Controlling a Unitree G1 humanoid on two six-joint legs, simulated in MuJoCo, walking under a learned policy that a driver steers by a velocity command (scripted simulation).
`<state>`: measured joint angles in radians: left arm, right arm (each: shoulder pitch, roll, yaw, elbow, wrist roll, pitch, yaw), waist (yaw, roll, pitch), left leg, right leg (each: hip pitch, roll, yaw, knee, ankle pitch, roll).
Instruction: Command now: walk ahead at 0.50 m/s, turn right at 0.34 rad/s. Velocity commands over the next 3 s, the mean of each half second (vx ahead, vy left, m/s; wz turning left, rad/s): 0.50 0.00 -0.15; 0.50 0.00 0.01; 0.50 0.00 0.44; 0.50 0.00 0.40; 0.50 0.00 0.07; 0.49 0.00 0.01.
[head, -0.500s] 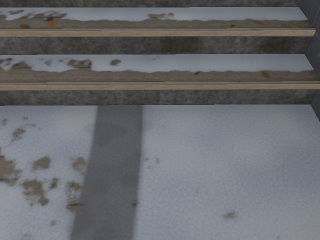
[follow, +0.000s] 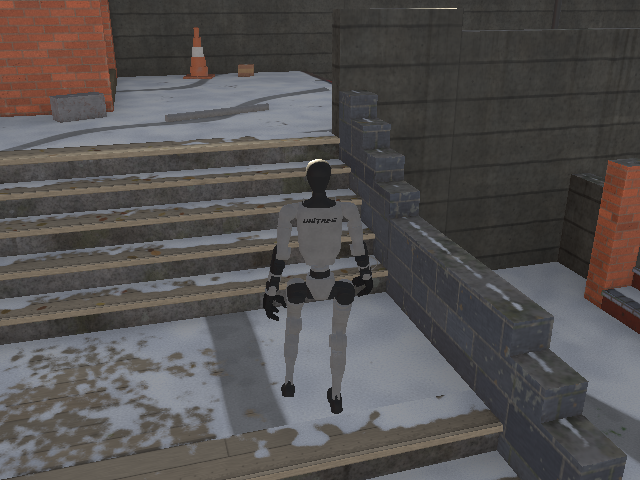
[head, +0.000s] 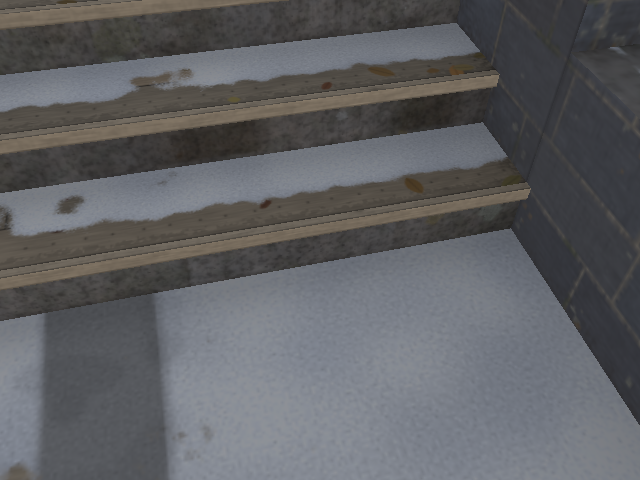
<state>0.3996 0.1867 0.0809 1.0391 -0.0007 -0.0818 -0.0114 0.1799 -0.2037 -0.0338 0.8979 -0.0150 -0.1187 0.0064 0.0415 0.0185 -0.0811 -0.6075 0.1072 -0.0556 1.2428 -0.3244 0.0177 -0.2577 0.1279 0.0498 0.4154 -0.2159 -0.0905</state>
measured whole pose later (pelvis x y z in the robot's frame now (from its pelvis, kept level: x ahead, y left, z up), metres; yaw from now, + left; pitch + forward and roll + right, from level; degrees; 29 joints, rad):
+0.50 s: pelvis +0.27 +0.08 +0.01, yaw -3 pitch +3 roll +0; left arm 0.17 0.26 0.09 0.81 0.00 -0.07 0.03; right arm 0.30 -0.22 -0.06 0.98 -0.01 -0.10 0.01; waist -0.05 -0.03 -0.02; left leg -0.24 -0.06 0.05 0.34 -0.16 0.08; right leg -0.69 -0.10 0.03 1.07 -0.18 -0.03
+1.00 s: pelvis +0.53 +0.01 +0.01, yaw -2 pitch +1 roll +0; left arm 0.28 0.21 0.05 0.90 0.02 -0.09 0.01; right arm 0.29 -0.24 -0.07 0.96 -0.03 -0.05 0.02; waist -0.02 0.04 0.02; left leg -0.49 0.05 -0.01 1.06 -0.30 0.05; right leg -0.20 0.05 -0.10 0.35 -0.17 -0.07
